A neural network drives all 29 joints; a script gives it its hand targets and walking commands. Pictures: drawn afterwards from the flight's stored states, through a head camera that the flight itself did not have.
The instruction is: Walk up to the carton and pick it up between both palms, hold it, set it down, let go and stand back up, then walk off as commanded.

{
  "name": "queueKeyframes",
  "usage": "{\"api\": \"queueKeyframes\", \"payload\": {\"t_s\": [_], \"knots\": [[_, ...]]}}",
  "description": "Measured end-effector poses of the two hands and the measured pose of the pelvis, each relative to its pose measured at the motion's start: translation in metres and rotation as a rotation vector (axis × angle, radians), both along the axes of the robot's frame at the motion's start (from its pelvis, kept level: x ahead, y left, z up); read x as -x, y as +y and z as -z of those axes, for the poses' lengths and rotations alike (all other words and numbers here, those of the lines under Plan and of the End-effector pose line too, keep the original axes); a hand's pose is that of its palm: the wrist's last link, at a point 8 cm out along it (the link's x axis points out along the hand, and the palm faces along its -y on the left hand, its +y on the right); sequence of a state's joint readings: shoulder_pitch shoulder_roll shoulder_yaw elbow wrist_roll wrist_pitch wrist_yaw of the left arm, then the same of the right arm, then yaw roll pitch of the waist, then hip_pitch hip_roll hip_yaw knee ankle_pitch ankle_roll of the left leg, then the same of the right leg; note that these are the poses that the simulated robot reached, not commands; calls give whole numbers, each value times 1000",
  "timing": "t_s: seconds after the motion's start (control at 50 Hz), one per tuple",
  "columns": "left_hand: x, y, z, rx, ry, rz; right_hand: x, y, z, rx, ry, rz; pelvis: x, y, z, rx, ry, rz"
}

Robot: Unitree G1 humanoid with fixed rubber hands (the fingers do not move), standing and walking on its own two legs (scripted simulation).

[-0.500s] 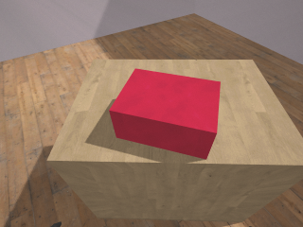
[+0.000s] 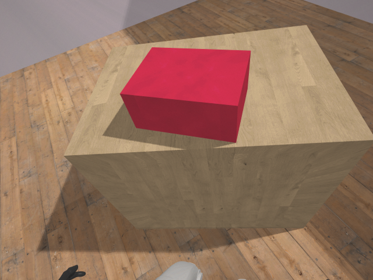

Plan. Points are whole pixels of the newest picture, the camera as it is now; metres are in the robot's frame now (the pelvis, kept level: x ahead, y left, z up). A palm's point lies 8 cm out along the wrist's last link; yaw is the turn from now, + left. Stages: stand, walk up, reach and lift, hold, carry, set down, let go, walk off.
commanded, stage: walk off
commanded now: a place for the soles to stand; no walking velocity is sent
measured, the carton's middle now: (190, 91) +0.63 +0.05 +0.03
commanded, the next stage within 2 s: none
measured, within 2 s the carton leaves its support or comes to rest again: neither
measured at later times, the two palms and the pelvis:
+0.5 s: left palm out of the picture -0.05 +0.39 -0.11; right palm out of the picture -0.04 -0.25 -0.07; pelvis -0.13 +0.07 +0.00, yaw +0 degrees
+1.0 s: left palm out of the picture -0.21 +0.30 -0.08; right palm out of the picture -0.22 -0.31 -0.14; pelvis -0.30 -0.02 -0.01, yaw -2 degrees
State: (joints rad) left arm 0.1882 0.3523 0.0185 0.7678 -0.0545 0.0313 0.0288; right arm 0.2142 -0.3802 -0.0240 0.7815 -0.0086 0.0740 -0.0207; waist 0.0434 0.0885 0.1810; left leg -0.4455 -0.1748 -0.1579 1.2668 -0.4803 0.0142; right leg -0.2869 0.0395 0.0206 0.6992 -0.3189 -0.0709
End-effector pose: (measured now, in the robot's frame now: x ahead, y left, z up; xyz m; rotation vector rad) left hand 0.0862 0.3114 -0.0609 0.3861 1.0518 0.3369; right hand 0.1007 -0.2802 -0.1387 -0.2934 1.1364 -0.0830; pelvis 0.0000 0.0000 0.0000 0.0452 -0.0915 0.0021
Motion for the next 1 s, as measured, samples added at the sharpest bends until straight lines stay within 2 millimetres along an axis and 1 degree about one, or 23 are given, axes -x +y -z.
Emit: {"api": "queueKeyframes", "payload": {"t_s": [0.08, 0.18, 0.26, 0.34, 0.38, 0.42, 0.48, 0.54, 0.6, 0.68, 0.76, 0.84, 0.88, 0.9, 0.96, 1.0], "knots": [[18, 5, 0, 1, -23, 0, 20, 1, -1, 14, -8, -4, 21, 5, 2, 6, -20, 1], [45, 18, 9, 18, -31, -10, 45, 10, -4, 33, -15, -7, 47, 17, 5, 20, -34, -1], [67, 34, 21, 40, -29, -14, 66, 20, -10, 56, -18, -12, 69, 32, 10, 37, -33, -5], [87, 55, 40, 73, -23, -15, 92, 33, -17, 102, -14, -10, 91, 51, 17, 60, -24, -8], [100, 63, 47, 93, -11, -19, 108, 38, -25, 128, -8, -12, 103, 60, 16, 65, -46, -5], [112, 68, 49, 110, 13, -21, 120, 39, -38, 153, -9, -9, 113, 65, 10, 87, -48, 2], [127, 74, 49, 122, 38, -19, 134, 36, -59, 193, -8, -12, 127, 66, 0, 104, -30, 4], [141, 77, 52, 128, 65, -14, 147, 30, -71, 225, -6, -7, 139, 64, -4, 104, 17, 11], [154, 74, 57, 130, 86, 0, 164, 25, -72, 240, -1, -2, 154, 60, -3, 100, 46, 20], [177, 64, 61, 124, 114, 22, 199, 15, -61, 231, 24, 16, 179, 51, 2, 93, 52, 39], [207, 49, 61, 102, 137, 43, 241, -1, -42, 203, 47, 33, 212, 34, 10, 79, 43, 58], [240, 29, 60, 60, 129, 53, 279, -19, -11, 153, 45, 43, 249, 11, 25, 50, 29, 68], [261, 16, 54, 49, 112, 42, 295, -25, 2, 124, 45, 44, 267, 1, 28, 51, -10, 65], [270, 10, 49, 47, 103, 31, 302, -26, 4, 111, 48, 44, 274, -3, 26, 39, -20, 60], [292, -3, 30, 35, 71, 6, 315, -30, 4, 77, 33, 38, 293, -11, 17, 8, -23, 42], [301, -8, 18, 22, 49, 6, 324, -33, 3, 59, 18, 39, 305, -17, 11, 1, -18, 40]]}}
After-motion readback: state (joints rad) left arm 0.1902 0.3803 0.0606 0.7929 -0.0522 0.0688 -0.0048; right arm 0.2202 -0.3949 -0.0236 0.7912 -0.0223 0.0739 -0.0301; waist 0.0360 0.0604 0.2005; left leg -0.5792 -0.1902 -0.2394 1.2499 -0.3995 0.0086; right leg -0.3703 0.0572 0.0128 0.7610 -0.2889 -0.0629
